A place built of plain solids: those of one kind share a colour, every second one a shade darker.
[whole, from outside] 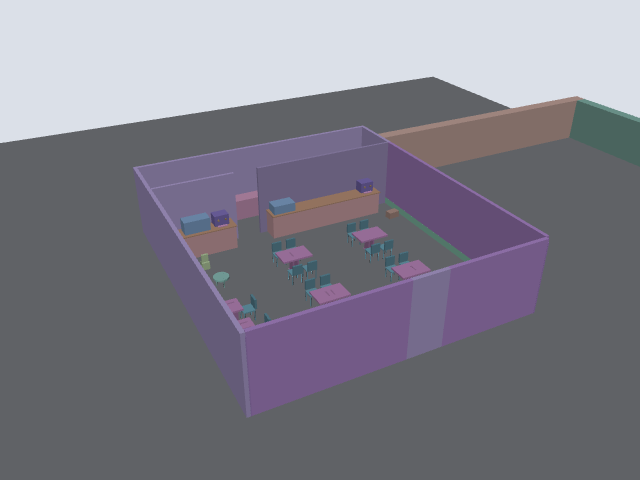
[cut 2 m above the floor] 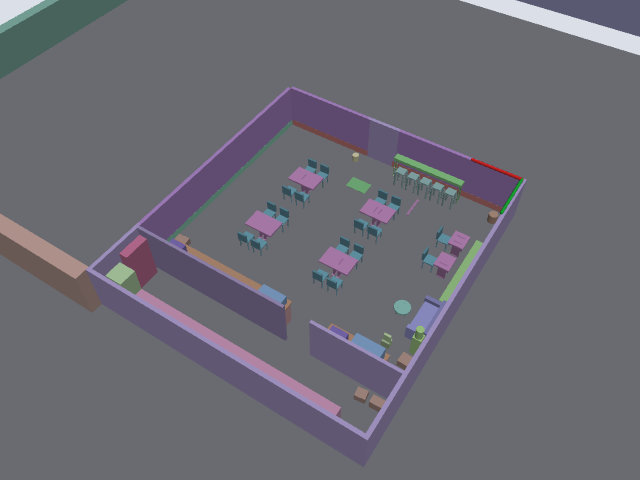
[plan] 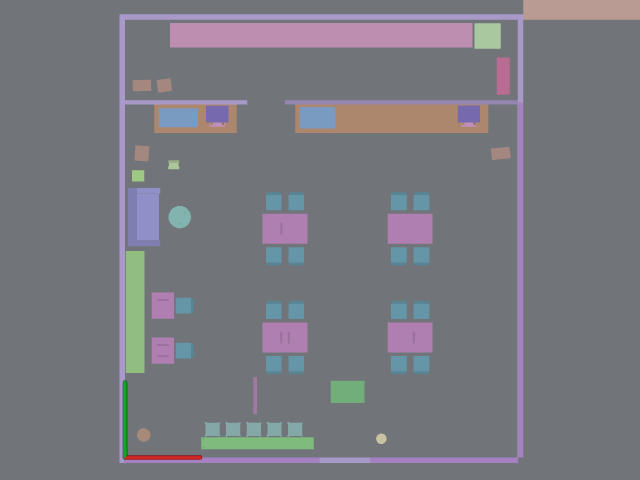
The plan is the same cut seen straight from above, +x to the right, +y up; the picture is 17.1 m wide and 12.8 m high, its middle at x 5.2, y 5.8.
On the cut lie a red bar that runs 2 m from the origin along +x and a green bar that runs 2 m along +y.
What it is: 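A corner cafe of the 2010s to 2020s; 10.5 x 11.7 m, ceiling 3.0 m, a street door 0.95 x 2.1 m in the glazed front; tables 0.75 m, chairs 0.45 m, bar tops 1.06 m, a counter 1.0 m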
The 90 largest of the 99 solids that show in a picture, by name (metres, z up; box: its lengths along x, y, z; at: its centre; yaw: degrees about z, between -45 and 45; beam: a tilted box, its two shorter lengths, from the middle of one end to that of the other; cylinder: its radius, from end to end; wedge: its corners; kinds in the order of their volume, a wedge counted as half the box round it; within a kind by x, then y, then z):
{
 "street_hedge_1": {"box": [39.8, 0.6, 2.25], "at": [5.24, -16.3, 1.07]},
 "street_hedge_side_1": {"box": [0.6, 28.27, 2.25], "at": [24.84, -2.46, 1.07]},
 "street_hedge_back_1": {"box": [14.52, 0.6, 2.25], "at": [17.88, 11.97, 1.07]},
 "wall_1": {"box": [0.15, 11.97, 3.01], "at": [-0.07, 5.83, 1.46]},
 "wall_2": {"box": [3.26, 0.12, 3.01], "at": [1.63, 9.47, 1.46]},
 "wall_3": {"box": [10.77, 0.15, 3.01], "at": [5.24, 11.74, 1.46]},
 "wall_4": {"box": [1.5, 0.15, 3.01], "at": [5.93, -0.07, 1.46]},
 "wall_5": {"box": [6.21, 0.12, 3.01], "at": [7.37, 9.47, 1.46]},
 "wall_6": {"box": [0.15, 2.5, 3.01], "at": [10.54, 10.57, 1.46]},
 "window_wall_1": {"box": [5.33, 0.15, 3.01], "at": [2.67, -0.07, 1.46]},
 "window_wall_2": {"box": [3.94, 0.15, 3.01], "at": [8.5, -0.07, 1.46]},
 "window_wall_3": {"box": [0.15, 9.47, 3.01], "at": [10.54, 4.74, 1.46]},
 "counter_1": {"box": [2.16, 0.7, 1.05], "at": [1.88, 9.06, 0.47]},
 "counter_2": {"box": [5.11, 0.7, 1.05], "at": [7.12, 9.06, 0.47]},
 "back_worktop_1": {"box": [8.07, 0.65, 0.95], "at": [5.24, 11.26, 0.42]},
 "back_fridge_1": {"box": [0.7, 0.68, 1.9], "at": [9.67, 11.24, 0.9]},
 "sofa_1": {"box": [0.24, 1.56, 0.83], "at": [0.2, 6.41, 0.36]},
 "sofa_2": {"box": [0.86, 0.16, 0.65], "at": [0.51, 5.71, 0.28]},
 "sofa_3": {"box": [0.86, 0.16, 0.65], "at": [0.51, 7.11, 0.28]},
 "sofa_4": {"box": [0.65, 1.24, 0.37], "at": [0.58, 6.41, 0.24]},
 "shelf_1": {"box": [0.35, 1.0, 1.95], "at": [10.09, 10.17, 0.93]},
 "display_1": {"box": [1.05, 0.51, 0.54], "at": [1.42, 9.06, 1.31]},
 "display_2": {"box": [0.95, 0.58, 0.37], "at": [5.13, 9.06, 1.23]},
 "bench_upholstered_1": {"box": [0.5, 3.26, 0.25], "at": [0.27, 3.88, 0.33]},
 "meeting_table_1": {"box": [0.6, 0.7, 0.07], "at": [1.01, 2.85, 0.71]},
 "meeting_table_2": {"box": [0.32, 0.06, 0.8], "at": [1.01, 3.0, 0.35]},
 "meeting_table_3": {"box": [0.6, 0.7, 0.07], "at": [1.01, 4.05, 0.71]},
 "meeting_table_4": {"box": [0.32, 0.06, 0.8], "at": [1.01, 4.2, 0.35]},
 "meeting_table_5": {"box": [1.2, 0.8, 0.07], "at": [4.27, 3.2, 0.71]},
 "meeting_table_6": {"box": [1.2, 0.8, 0.07], "at": [4.27, 6.1, 0.71]},
 "meeting_table_7": {"box": [1.2, 0.8, 0.07], "at": [7.6, 3.2, 0.71]},
 "meeting_table_8": {"box": [1.2, 0.8, 0.07], "at": [7.6, 6.1, 0.71]},
 "side_chair_1": {"box": [0.42, 0.42, 0.04], "at": [1.56, 2.85, 0.43]},
 "side_chair_2": {"box": [0.42, 0.42, 0.04], "at": [1.56, 4.05, 0.43]},
 "side_chair_3": {"box": [0.08, 0.38, 0.38], "at": [1.8, 2.85, 0.65]},
 "side_chair_4": {"box": [0.08, 0.38, 0.38], "at": [1.8, 4.05, 0.65]},
 "side_chair_5": {"box": [0.38, 0.08, 0.38], "at": [3.97, 2.26, 0.65]},
 "side_chair_6": {"box": [0.42, 0.42, 0.04], "at": [3.97, 2.5, 0.43]},
 "side_chair_7": {"box": [0.42, 0.42, 0.04], "at": [3.97, 3.9, 0.43]},
 "side_chair_8": {"box": [0.38, 0.08, 0.38], "at": [3.97, 4.14, 0.65]},
 "side_chair_9": {"box": [0.38, 0.08, 0.38], "at": [3.97, 5.16, 0.65]},
 "side_chair_10": {"box": [0.42, 0.42, 0.04], "at": [3.97, 5.4, 0.43]},
 "side_chair_11": {"box": [0.42, 0.42, 0.04], "at": [3.97, 6.8, 0.43]},
 "side_chair_12": {"box": [0.38, 0.08, 0.38], "at": [3.97, 7.04, 0.65]},
 "side_chair_13": {"box": [0.38, 0.08, 0.38], "at": [4.57, 2.26, 0.65]},
 "side_chair_14": {"box": [0.42, 0.42, 0.04], "at": [4.57, 2.5, 0.43]},
 "side_chair_15": {"box": [0.42, 0.42, 0.04], "at": [4.57, 3.9, 0.43]},
 "side_chair_16": {"box": [0.38, 0.08, 0.38], "at": [4.57, 4.14, 0.65]},
 "side_chair_17": {"box": [0.38, 0.08, 0.38], "at": [4.57, 5.16, 0.65]},
 "side_chair_18": {"box": [0.42, 0.42, 0.04], "at": [4.57, 5.4, 0.43]},
 "side_chair_19": {"box": [0.42, 0.42, 0.04], "at": [4.57, 6.8, 0.43]},
 "side_chair_20": {"box": [0.38, 0.08, 0.38], "at": [4.57, 7.04, 0.65]},
 "side_chair_21": {"box": [0.38, 0.08, 0.38], "at": [7.3, 2.26, 0.65]},
 "side_chair_22": {"box": [0.42, 0.42, 0.04], "at": [7.3, 2.5, 0.43]},
 "side_chair_23": {"box": [0.38, 0.08, 0.38], "at": [7.3, 4.14, 0.65]},
 "side_chair_24": {"box": [0.38, 0.08, 0.38], "at": [7.3, 5.16, 0.65]},
 "side_chair_25": {"box": [0.38, 0.08, 0.38], "at": [7.3, 7.04, 0.65]},
 "side_chair_26": {"box": [0.38, 0.08, 0.38], "at": [7.9, 2.26, 0.65]},
 "side_chair_27": {"box": [0.38, 0.08, 0.38], "at": [7.9, 4.14, 0.65]},
 "side_chair_28": {"box": [0.38, 0.08, 0.38], "at": [7.9, 5.16, 0.65]},
 "side_chair_29": {"box": [0.38, 0.08, 0.38], "at": [7.9, 7.04, 0.65]},
 "coffee_machine_1": {"box": [0.6, 0.45, 0.45], "at": [2.46, 9.16, 1.26]},
 "coffee_machine_2": {"box": [0.6, 0.45, 0.45], "at": [9.17, 9.16, 1.26]},
 "counter_top_1": {"box": [2.2, 0.78, 0.04], "at": [1.88, 9.04, 1.02]},
 "counter_top_2": {"box": [5.15, 0.78, 0.04], "at": [7.12, 9.04, 1.02]},
 "box_cardboard_1": {"box": [0.37, 0.41, 0.36], "at": [0.45, 8.11, 0.13], "yaw": -3.5},
 "box_cardboard_2": {"box": [0.49, 0.3, 0.4], "at": [0.45, 9.92, 0.15], "yaw": 1.5},
 "box_cardboard_3": {"box": [0.38, 0.34, 0.33], "at": [1.05, 9.92, 0.12], "yaw": 7.3},
 "box_cardboard_4": {"box": [0.5, 0.31, 0.33], "at": [10.02, 8.11, 0.12], "yaw": 6.0},
 "stallriser_side_1": {"box": [0.05, 9.47, 0.35], "at": [10.49, 4.74, 0.12]},
 "stallriser_1": {"box": [5.33, 0.05, 0.35], "at": [2.67, -0.02, 0.12]},
 "stallriser_2": {"box": [3.94, 0.05, 0.35], "at": [8.5, -0.02, 0.12]},
 "water_cooler_1": {"box": [0.33, 0.31, 1.03], "at": [0.35, 7.51, 0.47]},
 "water_cooler_2": {"cylinder": 0.14, "from": [0.35, 7.51, 0.98], "to": [0.35, 7.51, 1.4]},
 "console_table_1": {"box": [3.0, 0.32, 0.13], "at": [3.54, 0.38, 0.99]},
 "bar_stool_1": {"box": [0.38, 0.36, 0.06], "at": [2.33, 0.75, 0.73]},
 "bar_stool_2": {"box": [0.38, 0.36, 0.06], "at": [2.88, 0.75, 0.73]},
 "bar_stool_3": {"box": [0.38, 0.36, 0.06], "at": [3.44, 0.75, 0.73]},
 "bar_stool_4": {"box": [0.38, 0.36, 0.06], "at": [3.98, 0.75, 0.73]},
 "bar_stool_5": {"box": [0.38, 0.36, 0.06], "at": [4.54, 0.75, 0.73]},
 "front_corner_1": {"box": [0.04, 0.17, 2.86], "at": [0.0, -0.07, 1.38]},
 "front_corner_2": {"box": [0.04, 0.17, 2.86], "at": [10.47, -0.07, 1.38]},
 "plant_pot_1": {"cylinder": 0.18, "from": [0.5, 0.6, 0.0], "to": [0.5, 0.6, 0.38]},
 "door_mat_1": {"box": [0.9, 0.6, 0.07], "at": [5.93, 1.75, -0.02]},
 "wet_floor_sign_1": {"box": [0.3, 0.09, 0.36], "at": [1.3, 7.73, 0.13]},
 "wet_floor_sign_2": {"box": [0.26, 0.1, 0.31], "at": [1.3, 7.81, 0.47]},
 "wet_floor_sign_3": {"box": [0.3, 0.09, 0.36], "at": [1.3, 7.89, 0.13]},
 "coffee_table_1": {"cylinder": 0.3, "from": [1.46, 6.41, 0.33], "to": [1.46, 6.41, 0.4]},
 "bin_waste_1": {"cylinder": 0.14, "from": [6.83, 0.5, 0.0], "to": [6.83, 0.5, 0.31]},
 "cable_protector_1": {"box": [0.1, 1.0, 0.07], "at": [3.47, 1.65, -0.01]}
}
